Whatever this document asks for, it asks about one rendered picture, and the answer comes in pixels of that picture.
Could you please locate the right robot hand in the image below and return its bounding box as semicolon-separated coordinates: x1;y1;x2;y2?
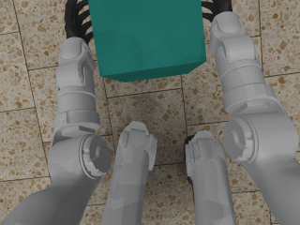
201;0;233;23

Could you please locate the robot left forearm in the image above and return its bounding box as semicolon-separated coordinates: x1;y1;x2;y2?
47;37;101;169

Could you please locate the robot right shin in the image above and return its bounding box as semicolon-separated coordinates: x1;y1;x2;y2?
190;130;227;179

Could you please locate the robot shin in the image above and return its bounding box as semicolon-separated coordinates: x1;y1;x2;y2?
190;130;227;179
115;121;149;159

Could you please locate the carton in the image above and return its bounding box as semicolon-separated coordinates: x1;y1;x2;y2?
88;0;207;83

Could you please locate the right robot upper arm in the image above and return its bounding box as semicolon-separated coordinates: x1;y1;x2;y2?
222;112;300;225

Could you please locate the robot right forearm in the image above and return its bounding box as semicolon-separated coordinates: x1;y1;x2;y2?
208;11;299;145

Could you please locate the left robot hand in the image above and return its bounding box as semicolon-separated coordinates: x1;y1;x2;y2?
64;0;94;46

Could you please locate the robot left shin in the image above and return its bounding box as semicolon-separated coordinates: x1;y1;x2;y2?
115;121;149;159

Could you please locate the left robot upper arm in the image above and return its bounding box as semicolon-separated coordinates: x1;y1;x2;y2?
0;133;113;225

